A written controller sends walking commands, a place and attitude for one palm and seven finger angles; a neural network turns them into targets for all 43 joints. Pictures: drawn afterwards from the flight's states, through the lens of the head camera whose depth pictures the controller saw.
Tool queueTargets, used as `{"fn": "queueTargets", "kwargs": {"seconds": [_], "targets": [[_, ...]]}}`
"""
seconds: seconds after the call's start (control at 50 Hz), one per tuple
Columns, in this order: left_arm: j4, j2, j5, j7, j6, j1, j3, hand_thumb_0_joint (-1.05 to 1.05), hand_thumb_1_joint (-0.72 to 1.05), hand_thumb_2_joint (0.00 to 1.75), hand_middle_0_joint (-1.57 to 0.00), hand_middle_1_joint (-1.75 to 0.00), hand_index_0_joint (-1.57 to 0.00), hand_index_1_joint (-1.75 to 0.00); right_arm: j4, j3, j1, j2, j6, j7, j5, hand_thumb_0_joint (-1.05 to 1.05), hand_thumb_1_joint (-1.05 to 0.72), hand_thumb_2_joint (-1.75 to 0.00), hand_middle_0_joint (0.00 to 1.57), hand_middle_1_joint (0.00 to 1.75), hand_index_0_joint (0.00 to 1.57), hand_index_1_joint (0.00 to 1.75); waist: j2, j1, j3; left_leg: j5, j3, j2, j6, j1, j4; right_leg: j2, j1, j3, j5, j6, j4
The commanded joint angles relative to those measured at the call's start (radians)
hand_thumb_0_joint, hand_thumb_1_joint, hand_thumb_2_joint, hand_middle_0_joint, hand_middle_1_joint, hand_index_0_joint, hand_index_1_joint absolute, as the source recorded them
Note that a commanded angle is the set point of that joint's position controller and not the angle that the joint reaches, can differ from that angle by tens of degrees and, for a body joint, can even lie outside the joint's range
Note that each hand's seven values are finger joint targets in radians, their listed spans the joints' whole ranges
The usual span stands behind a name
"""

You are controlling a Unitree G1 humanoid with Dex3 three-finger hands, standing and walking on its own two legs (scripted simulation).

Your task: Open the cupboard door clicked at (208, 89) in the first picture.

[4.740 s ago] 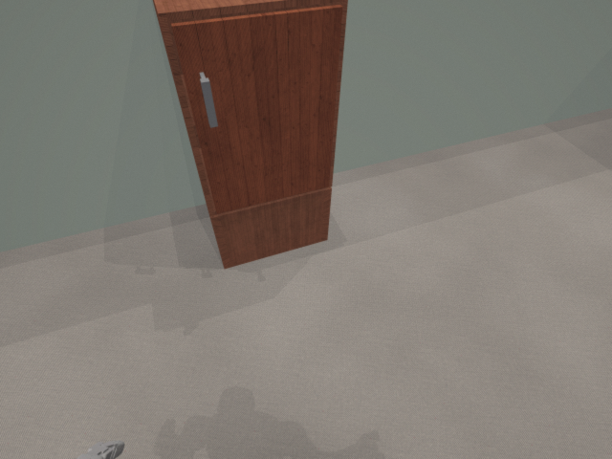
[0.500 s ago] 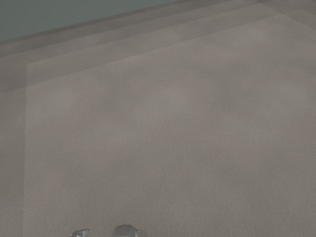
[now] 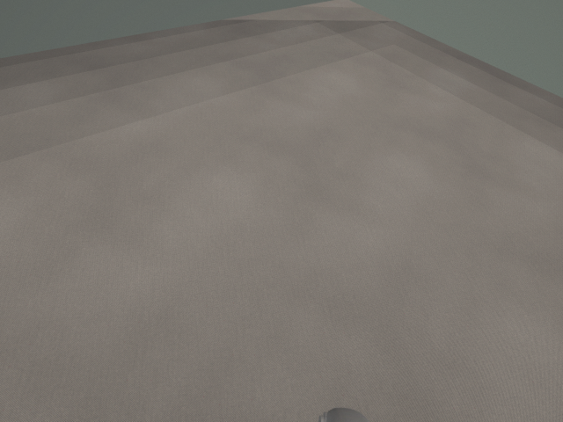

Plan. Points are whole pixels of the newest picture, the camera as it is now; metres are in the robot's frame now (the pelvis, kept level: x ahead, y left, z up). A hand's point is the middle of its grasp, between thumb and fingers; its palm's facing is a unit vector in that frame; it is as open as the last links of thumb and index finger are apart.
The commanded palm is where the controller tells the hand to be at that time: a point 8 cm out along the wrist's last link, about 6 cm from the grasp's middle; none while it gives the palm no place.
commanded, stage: walk to a spot facing it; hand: left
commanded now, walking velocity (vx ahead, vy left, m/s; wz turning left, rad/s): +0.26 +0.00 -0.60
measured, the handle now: out of the picture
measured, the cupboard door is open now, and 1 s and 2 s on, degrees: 0 0 0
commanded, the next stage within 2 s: turn to face it in 0.42 s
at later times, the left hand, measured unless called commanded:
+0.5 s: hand (264, 334) +0.30 +0.04 -0.16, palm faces -0.29 -0.93 -0.22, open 7.3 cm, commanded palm none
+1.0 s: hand (234, 352) +0.28 +0.10 -0.20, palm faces -0.06 -0.99 -0.14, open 7.3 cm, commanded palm none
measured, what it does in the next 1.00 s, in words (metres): walks ahead: right foot, then left foot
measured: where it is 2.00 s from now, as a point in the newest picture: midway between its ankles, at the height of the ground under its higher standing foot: outside the picture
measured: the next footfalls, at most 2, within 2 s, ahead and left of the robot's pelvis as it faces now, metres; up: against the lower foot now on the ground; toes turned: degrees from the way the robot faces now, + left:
right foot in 0.32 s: +0.17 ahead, -0.18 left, +0.00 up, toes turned -21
left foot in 0.86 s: +0.35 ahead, -0.03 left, +0.00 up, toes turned -3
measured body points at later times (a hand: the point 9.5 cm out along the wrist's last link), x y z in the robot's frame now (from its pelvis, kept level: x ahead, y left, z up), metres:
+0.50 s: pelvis +0.13 -0.10 -0.01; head +0.15 -0.12 +0.43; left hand +0.32 +0.09 -0.14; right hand +0.06 -0.33 -0.18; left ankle +0.14 +0.07 -0.65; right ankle +0.14 -0.16 -0.75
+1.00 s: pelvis +0.25 -0.07 -0.02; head +0.28 -0.05 +0.43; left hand +0.28 +0.15 -0.19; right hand +0.28 -0.32 -0.15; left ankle +0.31 -0.03 -0.75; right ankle +0.16 -0.20 -0.66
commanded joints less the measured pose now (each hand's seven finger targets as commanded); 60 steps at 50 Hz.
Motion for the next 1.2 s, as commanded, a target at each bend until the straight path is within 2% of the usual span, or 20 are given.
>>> {"fn": "queueTargets", "kwargs": {"seconds": [0.0,0.14,0.2,0.26,0.28,0.3,0.32,0.34,0.4,0.46,0.58,0.74,0.8,0.82,0.84,0.86,0.88,0.92,0.96,1.18], "targets": [[-0.099,0.006,0.002,-0.004,-0.034,-0.129,-0.013,0.0,0.9,0.9,-0.2,-0.3,-0.2,-0.3,-0.016,-0.043,0.099,-0.156,-0.038,-0.009,0.001,0.0,-0.9,-0.9,0.2,0.3,0.2,0.3,0.174,-0.06,0.074,0.099,-0.157,0.266,0.056,0.101,-0.214,-0.048,-0.192,-0.024,0.025,0.009,-0.057],[-0.132,-0.027,0.0,-0.01,-0.052,-0.302,-0.038,0.0,0.9,0.9,-0.2,-0.3,-0.2,-0.3,0.056,-0.052,0.203,-0.152,-0.038,0.0,-0.015,0.0,-0.9,-0.9,0.2,0.3,0.2,0.3,0.176,-0.117,0.093,0.254,-0.059,0.309,0.084,0.176,-0.168,-0.063,-0.146,-0.112,-0.066,-0.019,-0.33],[-0.135,-0.042,-0.001,-0.008,-0.067,-0.308,-0.043,0.0,0.9,0.9,-0.2,-0.3,-0.2,-0.3,0.066,-0.057,0.188,-0.165,-0.037,0.007,-0.019,0.0,-0.9,-0.9,0.2,0.3,0.2,0.3,0.199,-0.103,0.086,0.363,0.011,0.31,0.065,0.156,-0.11,-0.028,-0.042,-0.152,-0.074,-0.054,-0.454],[-0.081,0.002,0.0,0.002,-0.088,-0.118,-0.029,0.0,0.9,0.9,-0.2,-0.3,-0.2,-0.3,0.046,-0.063,0.142,-0.194,-0.039,0.014,-0.009,0.0,-0.9,-0.9,0.2,0.3,0.2,0.3,0.158,0.005,-0.044,0.723,0.115,0.281,0.019,0.116,0.191,0.063,0.271,-0.21,-0.055,-0.113,-0.612],[-0.033,0.063,0.002,0.009,-0.104,0.032,-0.012,0.0,0.9,0.9,-0.2,-0.3,-0.2,-0.3,0.028,-0.061,0.12,-0.193,-0.04,0.023,0.002,0.0,-0.9,-0.9,0.2,0.3,0.2,0.3,0.093,0.082,-0.133,0.669,0.139,0.258,-0.026,-0.056,0.411,0.046,0.563,-0.173,0.041,-0.141,-0.686],[-0.003,0.186,-0.001,0.024,-0.119,0.163,0.015,0.0,0.9,0.9,-0.2,-0.3,-0.2,-0.3,-0.008,-0.044,0.125,-0.128,-0.037,0.035,0.014,0.0,-0.9,-0.9,0.2,0.3,0.2,0.3,-0.166,0.134,-0.252,-0.047,0.116,0.128,-0.087,-0.402,0.686,-0.227,0.882,0.221,0.088,-0.234,-0.732],[0.015,0.267,-0.029,0.039,-0.11,0.211,0.031,0.0,0.9,0.9,-0.2,-0.3,-0.2,-0.3,-0.057,-0.037,0.044,-0.108,-0.033,0.027,0.014,0.0,-0.9,-0.9,0.2,0.3,0.2,0.3,-0.259,0.132,-0.294,-0.358,-0.018,0.032,-0.107,-0.599,0.925,-0.388,0.934,0.546,0.298,-0.313,-0.809],[0.004,0.246,-0.035,0.054,-0.102,0.174,0.032,0.0,0.9,0.9,-0.2,-0.3,-0.2,-0.3,-0.061,-0.048,0.006,-0.142,-0.029,0.019,0.014,0.0,-0.9,-0.9,0.2,0.3,0.2,0.3,-0.118,0.117,-0.241,-0.273,-0.139,0.074,-0.085,-0.605,0.974,-0.395,0.836,0.5,0.263,-0.334,-0.841],[-0.042,0.124,-0.03,0.056,-0.117,-0.03,-0.015,0.0,0.9,0.9,-0.2,-0.3,-0.2,-0.3,-0.025,-0.047,-0.02,-0.106,-0.017,0.02,-0.003,0.0,-0.9,-0.9,0.2,0.3,0.2,0.3,0.013,0.016,-0.02,-0.06,-0.184,0.131,-0.09,-0.52,0.89,-0.28,0.456,0.272,0.27,-0.256,-0.896],[-0.041,0.085,-0.016,0.056,-0.138,-0.081,-0.031,0.0,0.9,0.9,-0.2,-0.3,-0.2,-0.3,0.022,-0.045,0.088,-0.072,0.008,0.022,-0.012,0.0,-0.9,-0.9,0.2,0.3,0.2,0.3,-0.036,-0.065,-0.001,0.004,-0.171,0.107,-0.105,-0.437,0.796,-0.192,0.322,0.103,0.413,-0.218,-0.912],[0.001,0.009,-0.02,0.066,-0.155,-0.014,-0.06,0.0,0.9,0.9,-0.2,-0.3,-0.2,-0.3,0.033,-0.029,0.029,-0.058,0.019,0.025,-0.006,0.0,-0.9,-0.9,0.2,0.3,0.2,0.3,-0.094,-0.073,-0.028,0.12,-0.181,0.059,-0.108,-0.468,0.659,-0.141,0.393,0.01,0.62,-0.194,-0.895],[0.046,0.036,-0.009,0.09,-0.126,0.053,-0.065,0.0,0.9,0.9,-0.2,-0.3,-0.2,-0.3,-0.006,-0.018,-0.167,-0.059,0.017,0.033,0.006,0.0,-0.9,-0.9,0.2,0.3,0.2,0.3,-0.078,-0.002,0.048,0.037,-0.131,0.005,-0.07,-0.395,0.334,-0.244,0.504,-0.013,0.694,-0.199,-0.826],[0.04,0.063,-0.01,0.096,-0.115,0.045,-0.05,0.0,0.9,0.9,-0.2,-0.3,-0.2,-0.3,0.009,-0.026,-0.083,-0.08,0.018,0.031,-0.002,0.0,-0.9,-0.9,0.2,0.3,0.2,0.3,-0.051,-0.044,-0.004,0.069,-0.12,-0.031,-0.04,-0.253,0.186,-0.248,0.523,-0.059,0.766,-0.164,-0.646],[0.035,0.067,-0.017,0.094,-0.11,0.049,-0.048,0.0,0.9,0.9,-0.2,-0.3,-0.2,-0.3,0.025,-0.035,-0.003,-0.109,0.017,0.03,-0.006,0.0,-0.9,-0.9,0.2,0.3,0.2,0.3,0.005,-0.076,-0.061,0.253,-0.139,-0.031,-0.021,-0.121,0.109,-0.218,0.473,-0.104,0.681,-0.124,-0.497],[0.015,0.037,-0.03,0.092,-0.105,0.067,-0.043,0.0,0.9,0.9,-0.2,-0.3,-0.2,-0.3,0.025,-0.052,0.076,-0.189,0.01,0.027,-0.015,0.0,-0.9,-0.9,0.2,0.3,0.2,0.3,0.226,-0.095,-0.125,0.637,-0.38,0.158,0.067,0.04,0.046,-0.108,0.296,-0.163,0.312,-0.054,-0.274],[-0.015,-0.001,-0.035,0.092,-0.103,0.079,-0.055,0.0,0.9,0.9,-0.2,-0.3,-0.2,-0.3,0.032,-0.058,0.106,-0.24,0.016,0.023,-0.004,0.0,-0.9,-0.9,0.2,0.3,0.2,0.3,0.395,-0.077,-0.145,1.066,-0.611,0.352,0.213,0.119,0.008,0.005,0.102,-0.131,-0.408,-0.009,-0.026],[-0.017,0.032,-0.024,0.099,-0.087,0.041,-0.05,0.0,0.9,0.9,-0.2,-0.3,-0.2,-0.3,0.042,-0.053,0.092,-0.221,0.025,0.016,0.004,0.0,-0.9,-0.9,0.2,0.3,0.2,0.3,0.256,-0.079,-0.144,0.846,-0.572,0.342,0.237,0.069,-0.028,-0.019,0.09,-0.023,-0.402,-0.02,0.046],[-0.024,0.022,-0.014,0.087,-0.076,-0.041,-0.035,0.0,0.9,0.9,-0.2,-0.3,-0.2,-0.3,0.001,-0.052,-0.002,-0.183,0.022,0.008,0.002,0.0,-0.9,-0.9,0.2,0.3,0.2,0.3,0.155,-0.063,-0.071,0.453,-0.557,0.252,0.18,-0.051,-0.089,-0.054,0.028,0.005,-0.278,-0.015,0.059],[-0.016,0.006,-0.009,0.075,-0.066,-0.035,-0.03,0.0,0.9,0.9,-0.2,-0.3,-0.2,-0.3,-0.02,-0.05,-0.063,-0.164,0.016,0.007,0.0,0.0,-0.9,-0.9,0.2,0.3,0.2,0.3,0.092,-0.036,-0.049,0.295,-0.482,0.187,0.126,-0.12,-0.132,-0.061,0.043,0.005,-0.156,-0.002,0.03],[-0.056,0.043,-0.004,0.078,-0.041,-0.089,-0.008,0.0,0.9,0.9,-0.2,-0.3,-0.2,-0.3,-0.027,-0.081,-0.023,-0.191,0.02,0.014,0.004,0.0,-0.9,-0.9,0.2,0.3,0.2,0.3,0.17,-0.047,-0.052,0.041,-0.562,0.104,0.079,-0.094,-0.187,-0.048,-0.02,0.03,-0.039,0.046,-0.086]]}}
